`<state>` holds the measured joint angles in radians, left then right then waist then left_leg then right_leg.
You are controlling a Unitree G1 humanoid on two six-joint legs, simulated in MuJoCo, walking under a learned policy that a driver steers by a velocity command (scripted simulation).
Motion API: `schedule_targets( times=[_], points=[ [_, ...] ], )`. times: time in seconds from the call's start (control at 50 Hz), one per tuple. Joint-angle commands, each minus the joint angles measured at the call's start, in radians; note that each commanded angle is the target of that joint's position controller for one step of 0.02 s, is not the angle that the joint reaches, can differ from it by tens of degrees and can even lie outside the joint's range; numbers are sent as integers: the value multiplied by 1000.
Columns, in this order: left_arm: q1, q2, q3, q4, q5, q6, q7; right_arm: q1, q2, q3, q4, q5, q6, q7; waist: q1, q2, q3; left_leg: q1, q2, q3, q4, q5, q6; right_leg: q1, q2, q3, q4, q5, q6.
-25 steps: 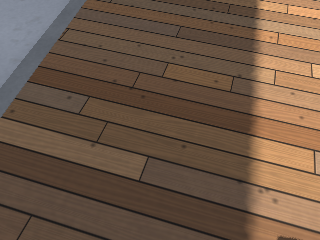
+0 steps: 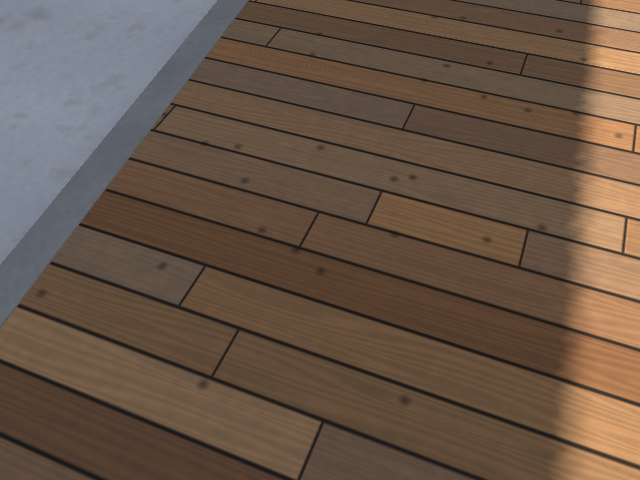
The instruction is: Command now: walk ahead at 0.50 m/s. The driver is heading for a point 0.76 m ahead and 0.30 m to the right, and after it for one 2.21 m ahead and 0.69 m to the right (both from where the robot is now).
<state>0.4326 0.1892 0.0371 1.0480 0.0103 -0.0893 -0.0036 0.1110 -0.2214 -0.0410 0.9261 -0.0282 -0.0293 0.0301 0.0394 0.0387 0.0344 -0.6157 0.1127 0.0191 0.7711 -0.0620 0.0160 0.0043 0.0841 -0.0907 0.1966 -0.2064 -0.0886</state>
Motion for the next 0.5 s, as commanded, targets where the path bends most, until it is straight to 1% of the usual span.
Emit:
schedule_targets(
  times=[0.02, 0.04, 0.06, 0.1, 0.12, 0.14, 0.16, 0.18, 0.2, 0.22, 0.24, 0.26, 0.28, 0.3, 0.32, 0.34, 0.36, 0.38, 0.4, 0.46, 0.5],
  points=[
    [50, 134, 21, -23, 2, -12, 7, -120, -33, 3, -80, 5, -13, 0, 9, -100, 65, 0, -33, 47, -109, 58, 4, -27, -268, 131, -77, 341, -108],
    [72, 130, 19, -14, 4, -9, 9, -149, -38, 3, -92, 4, -15, -2, 21, -99, 71, -1, -38, 47, -130, 52, 8, -2, -277, 144, -62, 368, -111],
    [83, 131, 19, -7, 7, -6, 12, -167, -43, 2, -103, 4, -17, -3, 23, -100, 76, -6, -43, 43, -150, 36, 13, 28, -288, 157, -42, 401, -114],
    [74, 149, 24, -4, 12, -1, 18, -171, -58, -2, -117, 5, -27, -5, 10, -104, 75, 12, -56, 33, -187, -22, 28, 76, -309, 181, 9, 482, -114],
    [55, 158, 27, -7, 15, 2, 20, -147, -66, -6, -115, 7, -34, -7, -7, -107, 65, 59, -69, 33, -212, -60, 38, 82, -313, 186, 46, 543, -106],
    [29, 168, 31, -12, 16, 3, 21, -85, -78, -12, -100, 7, -41, -12, -39, -111, 38, 156, -93, 39, -243, -97, 50, 69, -305, 184, 112, 641, -92],
    [6, 174, 32, -16, 12, 4, 18, 38, -94, -23, -62, 4, -51, -20, -94, -95, -23, 320, -122, 55, -305, -85, 67, 39, -275, 166, 246, 710, -74],
    [-4, 156, 27, -26, 3, 2, 14, 211, -139, -41, -11, -12, -65, -33, -158, -50, -129, 576, -71, 6, -330, -57, 97, -84, -220, 132, 452, 602, -53],
    [47, 70, 6, -69, -28, 0, 7, 359, -253, -69, -3, -41, -71, -47, -173, 113, -298, 899, 226, -342, -357, -164, 174, -373, -110, 69, 795, 177, -11],
    [96, 79, 16, -64, -31, 9, 13, 345, -267, -77, -2, -19, -51, -38, -145, 209, -375, 951, 355, -654, -492, -234, 240, -564, -10, 87, 1009, -324, -6],
    [26, 142, 36, -64, -9, 21, 17, 229, -191, -59, -29, -4, -41, -36, -105, 63, -214, 802, 309, -535, -513, -324, 211, -619, -90, 146, 1067, -255, -19],
    [-35, 123, 36, -76, -4, 21, 8, 140, -120, -40, -45, 2, -45, -34, -83, 12, -96, 657, 265, -402, -549, -306, 186, -619, -128, 148, 1040, -169, -17],
    [-53, 94, 35, -79, -3, 27, 2, 107, -83, -30, -43, 1, -51, -34, -60, 15, -32, 555, 220, -289, -586, -234, 151, -588, -157, 143, 996, -120, -14],
    [-56, 87, 38, -83, 12, 40, -5, 106, -63, -24, -31, 6, -58, -39, -38, 41, -3, 492, 184, -205, -605, -175, 126, -558, -176, 142, 964, -97, -6],
    [-42, 71, 37, -79, 20, 55, -12, 115, -57, -22, -23, 8, -65, -43, -22, 52, 1, 462, 168, -148, -614, -132, 114, -535, -180, 133, 959, -81, 4],
    [-50, 62, 38, -86, 21, 65, -18, 140, -57, -22, -14, 11, -76, -43, -18, 45, -2, 456, 164, -114, -622, -80, 116, -536, -180, 126, 961, -61, 9],
    [-72, 57, 38, -98, 20, 72, -23, 159, -65, -25, -6, 15, -84, -43, -12, 40, 2, 462, 163, -78, -631, -41, 120, -562, -185, 121, 955, -35, 14],
    [-103, 56, 39, -112, 20, 78, -27, 173, -74, -27, 0, 17, -90, -44, -10, 36, 9, 470, 162, -44, -639, -14, 122, -596, -191, 116, 944, -1, 20],
    [-138, 57, 39, -127, 21, 82, -30, 188, -79, -29, 4, 15, -94, -44, -13, 32, 17, 480, 160, -14, -644, 8, 124, -630, -197, 112, 926, 34, 25],
    [-250, 59, 35, -174, 19, 85, -42, 227, -76, -27, 19, 10, -95, -45, -26, 28, 47, 504, 141, 69, -651, 68, 126, -691, -199, 90, 801, 134, 38],
    [-324, 50, 26, -204, 18, 82, -50, 238, -81, -26, 23, 10, -94, -46, -38, 27, 61, 511, 127, 125, -645, 117, 120, -666, -187, 59, 667, 195, 39]
  ],
)
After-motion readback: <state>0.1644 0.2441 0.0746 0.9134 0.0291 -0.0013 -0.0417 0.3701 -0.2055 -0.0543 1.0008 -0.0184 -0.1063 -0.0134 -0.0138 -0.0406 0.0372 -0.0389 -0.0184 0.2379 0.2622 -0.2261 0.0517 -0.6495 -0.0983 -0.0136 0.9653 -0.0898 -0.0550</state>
